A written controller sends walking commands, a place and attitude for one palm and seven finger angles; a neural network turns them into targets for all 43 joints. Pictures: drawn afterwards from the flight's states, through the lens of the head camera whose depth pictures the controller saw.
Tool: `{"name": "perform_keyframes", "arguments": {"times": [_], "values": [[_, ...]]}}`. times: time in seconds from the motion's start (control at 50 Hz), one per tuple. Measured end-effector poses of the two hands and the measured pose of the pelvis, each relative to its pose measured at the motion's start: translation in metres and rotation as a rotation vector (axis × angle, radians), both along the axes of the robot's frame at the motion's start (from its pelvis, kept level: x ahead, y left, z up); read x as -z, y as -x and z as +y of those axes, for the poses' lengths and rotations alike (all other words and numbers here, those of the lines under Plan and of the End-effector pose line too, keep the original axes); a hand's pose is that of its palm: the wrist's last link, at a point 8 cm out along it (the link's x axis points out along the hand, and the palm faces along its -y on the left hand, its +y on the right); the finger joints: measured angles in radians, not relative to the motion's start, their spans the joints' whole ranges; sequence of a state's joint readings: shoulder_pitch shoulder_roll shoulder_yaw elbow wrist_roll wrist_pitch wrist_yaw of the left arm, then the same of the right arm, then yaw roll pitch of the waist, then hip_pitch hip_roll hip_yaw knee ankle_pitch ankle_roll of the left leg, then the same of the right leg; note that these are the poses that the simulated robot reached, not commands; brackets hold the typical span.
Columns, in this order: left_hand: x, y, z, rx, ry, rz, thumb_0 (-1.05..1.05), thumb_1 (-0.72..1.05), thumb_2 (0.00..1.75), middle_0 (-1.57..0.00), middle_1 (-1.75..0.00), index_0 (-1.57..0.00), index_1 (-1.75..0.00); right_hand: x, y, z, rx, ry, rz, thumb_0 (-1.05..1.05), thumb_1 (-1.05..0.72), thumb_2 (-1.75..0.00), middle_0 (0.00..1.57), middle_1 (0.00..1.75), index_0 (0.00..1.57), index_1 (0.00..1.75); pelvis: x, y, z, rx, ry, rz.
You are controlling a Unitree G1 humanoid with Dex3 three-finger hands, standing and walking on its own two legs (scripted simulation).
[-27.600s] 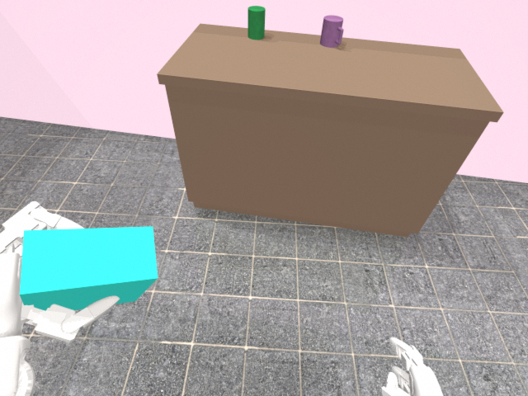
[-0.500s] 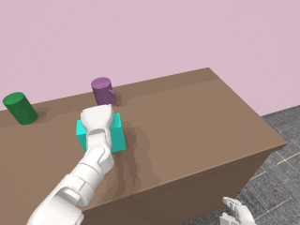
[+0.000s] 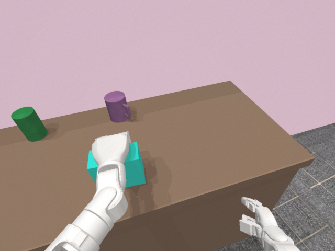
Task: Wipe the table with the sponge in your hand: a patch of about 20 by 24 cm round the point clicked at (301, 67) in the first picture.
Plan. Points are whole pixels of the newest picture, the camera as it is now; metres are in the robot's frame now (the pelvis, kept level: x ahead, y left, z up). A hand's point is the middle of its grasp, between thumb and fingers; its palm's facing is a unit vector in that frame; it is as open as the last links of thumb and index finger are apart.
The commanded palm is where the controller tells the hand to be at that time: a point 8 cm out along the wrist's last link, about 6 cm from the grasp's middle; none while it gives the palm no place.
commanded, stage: wipe back along the third lane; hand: left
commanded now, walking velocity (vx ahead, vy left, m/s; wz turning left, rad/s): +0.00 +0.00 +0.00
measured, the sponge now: (120, 171) +0.32 +0.18 +0.01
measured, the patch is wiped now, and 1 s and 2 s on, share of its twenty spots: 0.95 0.95 0.95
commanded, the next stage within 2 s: slide back across to the middle lane in 0.12 s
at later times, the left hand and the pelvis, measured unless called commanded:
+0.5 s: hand (112, 168) +0.29 +0.18 +0.06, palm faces +0.04 -0.12 -0.99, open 10.1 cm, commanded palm +0.25 +0.18 +0.11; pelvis -0.01 -0.01 +0.00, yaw -1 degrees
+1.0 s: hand (92, 176) +0.27 +0.22 +0.06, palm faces +0.03 -0.12 -0.99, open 10.1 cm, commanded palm +0.23 +0.23 +0.11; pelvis +0.00 -0.01 +0.00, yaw -1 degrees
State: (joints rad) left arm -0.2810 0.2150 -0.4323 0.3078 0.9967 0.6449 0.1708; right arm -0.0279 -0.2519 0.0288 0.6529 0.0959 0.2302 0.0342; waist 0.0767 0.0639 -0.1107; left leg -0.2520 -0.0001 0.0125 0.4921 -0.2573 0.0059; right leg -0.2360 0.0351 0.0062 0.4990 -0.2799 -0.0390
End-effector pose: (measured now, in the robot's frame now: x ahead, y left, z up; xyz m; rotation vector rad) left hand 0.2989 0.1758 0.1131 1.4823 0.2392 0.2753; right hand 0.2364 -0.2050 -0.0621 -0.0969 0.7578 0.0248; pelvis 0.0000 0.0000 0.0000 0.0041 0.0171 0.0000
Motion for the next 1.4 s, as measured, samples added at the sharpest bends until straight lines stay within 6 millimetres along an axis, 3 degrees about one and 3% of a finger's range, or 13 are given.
{"name": "perform_keyframes", "arguments": {"times": [0.28, 0.42, 0.64, 1.02, 1.2, 1.4], "values": [[0.001, 0.023, -0.008, 0.016, 0.008, -0.01, 0.0, -0.47, 1.06, -0.67, -1.39, -0.7, -1.37, 0.009, 0.019, -0.004, 0.004, -0.019, 0.02, 0.01, -0.91, -0.9, 0.2, 0.3, 0.2, 0.3, 0.001, 0.009, -0.003, 0.007, -0.004, -0.024], [-0.003, 0.025, 0.001, -0.009, 0.061, -0.016, 0.0, -0.48, 1.06, -0.68, -1.38, -0.71, -1.36, 0.011, 0.025, -0.012, 0.028, -0.008, 0.019, 0.01, -0.91, -0.9, 0.2, 0.3, 0.2, 0.3, 0.0, 0.009, -0.006, 0.02, -0.006, -0.034], [-0.004, 0.031, 0.014, -0.02, 0.062, 0.003, 0.0, -0.48, 1.06, -0.69, -1.36, -0.72, -1.34, 0.005, 0.014, -0.02, 0.03, 0.015, -0.027, 0.01, -0.91, -0.9, 0.2, 0.3, 0.2, 0.3, -0.002, 0.005, -0.009, 0.024, -0.007, -0.044], [-0.005, 0.055, 0.047, -0.082, 0.05, 0.014, -0.01, -0.49, 1.06, -0.69, -1.36, -0.73, -1.34, 0.0, -0.001, -0.012, 0.0, 0.032, -0.071, 0.01, -0.91, -0.9, 0.2, 0.3, 0.2, 0.3, -0.002, 0.002, -0.011, 0.019, -0.005, -0.048], [-0.001, 0.041, 0.06, -0.093, 0.009, 0.059, -0.01, -0.49, 1.06, -0.7, -1.35, -0.74, -1.33, 0.01, 0.015, -0.016, 0.018, 0.073, -0.024, 0.01, -0.9, -0.9, 0.2, 0.3, 0.2, 0.3, -0.002, 0.009, -0.009, 0.002, -0.003, -0.031], [-0.002, 0.012, 0.073, -0.084, -0.009, 0.073, -0.01, -0.49, 1.06, -0.7, -1.35, -0.74, -1.33, 0.028, 0.049, -0.026, 0.069, 0.1, 0.066, 0.01, -0.9, -0.89, 0.2, 0.3, 0.2, 0.3, -0.001, 0.013, -0.006, -0.002, 0.001, 0.006]]}}
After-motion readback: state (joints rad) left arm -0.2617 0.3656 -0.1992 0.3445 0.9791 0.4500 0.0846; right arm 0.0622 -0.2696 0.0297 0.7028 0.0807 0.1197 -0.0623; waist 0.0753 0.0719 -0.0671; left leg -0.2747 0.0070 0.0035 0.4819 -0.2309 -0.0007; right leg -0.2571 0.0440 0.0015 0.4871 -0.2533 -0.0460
